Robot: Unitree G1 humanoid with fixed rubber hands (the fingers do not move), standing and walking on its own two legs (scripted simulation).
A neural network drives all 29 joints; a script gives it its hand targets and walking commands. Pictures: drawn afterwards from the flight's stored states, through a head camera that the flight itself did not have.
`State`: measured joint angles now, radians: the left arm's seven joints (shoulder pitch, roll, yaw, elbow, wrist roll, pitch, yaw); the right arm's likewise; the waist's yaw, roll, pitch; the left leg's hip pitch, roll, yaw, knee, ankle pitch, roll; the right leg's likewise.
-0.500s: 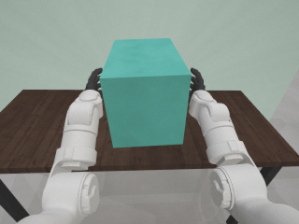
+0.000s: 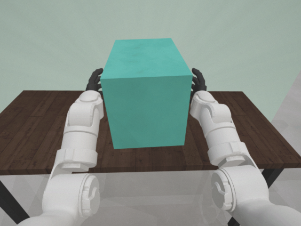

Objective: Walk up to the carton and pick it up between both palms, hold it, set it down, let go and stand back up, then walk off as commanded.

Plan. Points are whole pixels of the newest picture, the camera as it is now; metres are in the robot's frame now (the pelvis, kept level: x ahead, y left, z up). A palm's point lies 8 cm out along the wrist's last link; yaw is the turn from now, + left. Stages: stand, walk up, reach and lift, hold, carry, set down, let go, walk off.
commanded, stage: hold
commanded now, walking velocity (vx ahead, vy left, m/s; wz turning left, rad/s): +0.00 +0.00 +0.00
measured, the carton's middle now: (146, 86) +0.45 +0.02 +0.21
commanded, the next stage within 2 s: set down in 0.48 s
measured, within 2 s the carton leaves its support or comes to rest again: neither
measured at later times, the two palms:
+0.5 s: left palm (93, 96) +0.37 +0.15 +0.22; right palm (197, 96) +0.38 -0.12 +0.22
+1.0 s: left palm (95, 99) +0.41 +0.16 +0.19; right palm (190, 97) +0.42 -0.12 +0.20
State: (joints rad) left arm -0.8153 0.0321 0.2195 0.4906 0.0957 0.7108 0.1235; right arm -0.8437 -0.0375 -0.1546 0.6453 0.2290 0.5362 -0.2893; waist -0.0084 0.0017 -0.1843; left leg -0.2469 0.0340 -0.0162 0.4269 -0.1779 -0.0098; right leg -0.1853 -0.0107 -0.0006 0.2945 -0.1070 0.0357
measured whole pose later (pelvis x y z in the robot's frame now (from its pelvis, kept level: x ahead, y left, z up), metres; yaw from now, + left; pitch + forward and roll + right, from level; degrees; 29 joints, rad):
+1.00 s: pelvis +0.01 +0.00 +0.00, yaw +0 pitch +0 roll -1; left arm -0.83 -0.02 0.37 0.61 0.21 0.44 0.09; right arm -0.93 -0.02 -0.16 0.97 0.04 0.17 -0.20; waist -0.01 -0.02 -0.12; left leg -0.22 0.03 -0.02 0.40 -0.18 -0.01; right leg -0.17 -0.01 0.00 0.28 -0.12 0.04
